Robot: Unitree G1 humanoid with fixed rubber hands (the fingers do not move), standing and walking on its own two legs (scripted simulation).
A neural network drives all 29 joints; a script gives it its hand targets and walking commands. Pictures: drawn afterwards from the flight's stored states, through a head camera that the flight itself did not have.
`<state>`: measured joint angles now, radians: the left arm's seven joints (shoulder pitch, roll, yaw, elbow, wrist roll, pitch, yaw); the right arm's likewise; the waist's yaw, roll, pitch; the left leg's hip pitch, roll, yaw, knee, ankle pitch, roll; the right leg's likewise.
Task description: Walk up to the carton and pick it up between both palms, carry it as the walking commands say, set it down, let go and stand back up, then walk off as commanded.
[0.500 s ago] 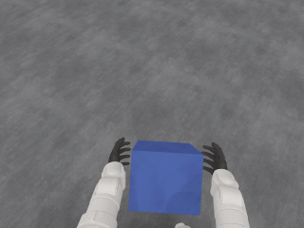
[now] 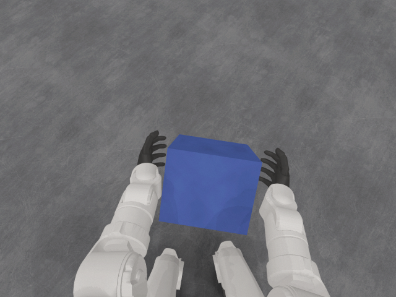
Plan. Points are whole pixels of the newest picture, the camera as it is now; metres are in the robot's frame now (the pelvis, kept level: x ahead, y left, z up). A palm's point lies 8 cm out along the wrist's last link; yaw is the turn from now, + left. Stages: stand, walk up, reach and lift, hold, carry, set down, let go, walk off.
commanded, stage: set down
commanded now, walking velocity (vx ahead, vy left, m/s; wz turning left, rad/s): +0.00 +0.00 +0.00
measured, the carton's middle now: (208, 178) +0.40 -0.04 -0.18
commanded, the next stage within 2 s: none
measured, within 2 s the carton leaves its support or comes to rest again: neither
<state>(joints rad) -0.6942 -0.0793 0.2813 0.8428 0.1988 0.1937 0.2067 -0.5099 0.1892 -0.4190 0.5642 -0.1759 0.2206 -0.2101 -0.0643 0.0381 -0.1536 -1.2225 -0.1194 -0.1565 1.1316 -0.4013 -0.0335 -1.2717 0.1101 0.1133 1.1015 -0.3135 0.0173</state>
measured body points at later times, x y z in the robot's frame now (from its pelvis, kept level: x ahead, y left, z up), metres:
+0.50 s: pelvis +0.00 +0.04 -0.08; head +0.19 +0.02 +0.33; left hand +0.43 +0.10 -0.17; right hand +0.38 -0.18 -0.16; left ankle +0.07 +0.14 -0.63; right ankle +0.10 -0.11 -0.63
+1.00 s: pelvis -0.03 +0.01 -0.15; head +0.22 -0.02 +0.22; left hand +0.45 +0.10 -0.25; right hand +0.40 -0.19 -0.25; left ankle +0.07 +0.14 -0.63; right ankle +0.10 -0.11 -0.63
